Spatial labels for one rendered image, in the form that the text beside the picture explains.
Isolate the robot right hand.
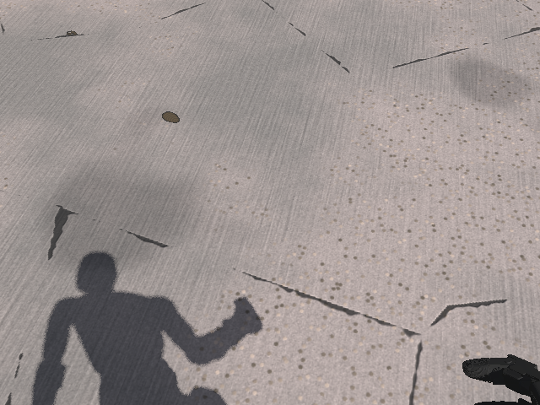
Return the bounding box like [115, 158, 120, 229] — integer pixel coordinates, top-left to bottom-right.
[462, 354, 540, 405]

